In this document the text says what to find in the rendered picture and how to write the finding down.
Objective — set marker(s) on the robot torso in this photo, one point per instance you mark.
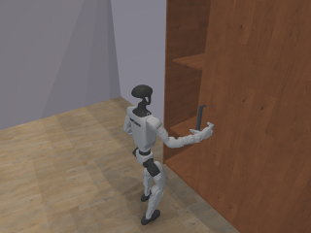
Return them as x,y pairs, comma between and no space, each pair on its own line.
144,138

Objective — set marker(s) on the left robot upper arm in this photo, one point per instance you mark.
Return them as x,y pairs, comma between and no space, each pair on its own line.
127,122

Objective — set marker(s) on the robot left shin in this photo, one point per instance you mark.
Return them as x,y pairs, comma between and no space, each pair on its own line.
147,182

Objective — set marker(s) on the robot right forearm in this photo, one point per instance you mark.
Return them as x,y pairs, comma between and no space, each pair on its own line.
182,141

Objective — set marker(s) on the right robot upper arm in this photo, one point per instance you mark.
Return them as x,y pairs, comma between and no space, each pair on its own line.
156,125

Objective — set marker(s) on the handle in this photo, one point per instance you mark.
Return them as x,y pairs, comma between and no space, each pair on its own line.
199,117

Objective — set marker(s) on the wardrobe door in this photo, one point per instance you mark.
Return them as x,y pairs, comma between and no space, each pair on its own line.
256,85
299,218

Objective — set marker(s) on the robot right hand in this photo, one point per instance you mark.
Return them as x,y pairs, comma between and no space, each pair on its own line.
206,132

